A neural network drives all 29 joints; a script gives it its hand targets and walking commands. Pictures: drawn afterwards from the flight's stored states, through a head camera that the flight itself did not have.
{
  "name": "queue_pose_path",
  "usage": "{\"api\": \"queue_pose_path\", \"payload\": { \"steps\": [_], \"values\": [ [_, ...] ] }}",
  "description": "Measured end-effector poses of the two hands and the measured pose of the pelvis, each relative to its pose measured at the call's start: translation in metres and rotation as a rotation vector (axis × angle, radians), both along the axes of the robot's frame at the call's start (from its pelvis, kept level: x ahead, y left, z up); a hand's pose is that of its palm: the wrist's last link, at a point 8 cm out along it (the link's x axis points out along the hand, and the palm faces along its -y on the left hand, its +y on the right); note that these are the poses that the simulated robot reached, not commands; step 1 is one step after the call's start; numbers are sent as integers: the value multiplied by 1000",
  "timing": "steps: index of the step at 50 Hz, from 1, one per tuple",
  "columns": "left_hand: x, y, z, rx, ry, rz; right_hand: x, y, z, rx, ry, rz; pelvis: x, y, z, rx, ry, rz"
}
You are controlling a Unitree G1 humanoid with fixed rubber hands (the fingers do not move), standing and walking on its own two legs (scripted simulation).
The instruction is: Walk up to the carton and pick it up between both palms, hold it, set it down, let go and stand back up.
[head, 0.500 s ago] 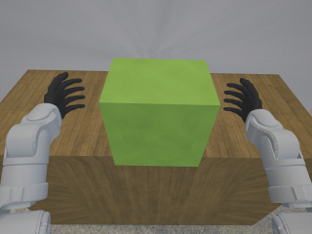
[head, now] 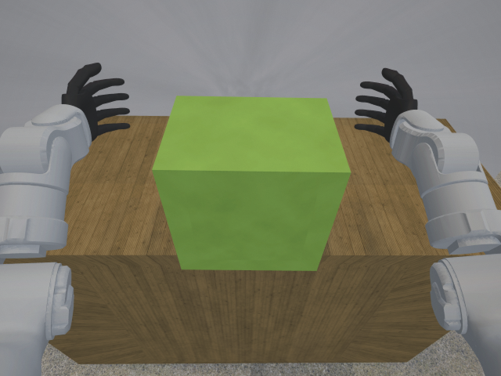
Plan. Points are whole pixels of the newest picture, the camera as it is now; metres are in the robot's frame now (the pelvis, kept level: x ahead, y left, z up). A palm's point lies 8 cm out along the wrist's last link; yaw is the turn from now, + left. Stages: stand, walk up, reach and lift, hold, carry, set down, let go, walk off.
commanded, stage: reach and lift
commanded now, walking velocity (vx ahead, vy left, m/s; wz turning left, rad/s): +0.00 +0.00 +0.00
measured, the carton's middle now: (250, 188) +0.42 +0.02 +0.09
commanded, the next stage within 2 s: none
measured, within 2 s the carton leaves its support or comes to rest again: neither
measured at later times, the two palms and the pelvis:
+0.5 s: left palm (92, 122) +0.43 +0.25 +0.21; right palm (389, 131) +0.43 -0.19 +0.20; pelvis +0.00 +0.00 +0.00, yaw +0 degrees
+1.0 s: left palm (116, 160) +0.44 +0.24 +0.13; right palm (367, 167) +0.44 -0.18 +0.12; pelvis +0.01 +0.00 +0.00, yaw +1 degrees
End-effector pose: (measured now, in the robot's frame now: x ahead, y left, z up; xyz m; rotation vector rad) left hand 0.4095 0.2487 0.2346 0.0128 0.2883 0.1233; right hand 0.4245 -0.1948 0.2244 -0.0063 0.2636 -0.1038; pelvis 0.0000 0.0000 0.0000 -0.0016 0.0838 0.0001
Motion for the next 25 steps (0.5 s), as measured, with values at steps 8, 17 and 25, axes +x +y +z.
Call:
{"api": "queue_pose_path", "payload": {
  "steps": [8, 17, 25],
  "values": [
    [15, -1, 19, -5, 0, 8, 14, 1, 21, 4, 5, -1, -1, -1, 0, -2, 27, 4],
    [19, 0, 15, -23, 5, -4, 14, 0, 15, -1, 27, -5, -1, -1, 1, -4, 8, 9],
    [21, 1, -21, -18, 34, 1, 10, 2, -25, 4, 59, -2, -4, -2, 1, -4, 21, 9]
  ]
}}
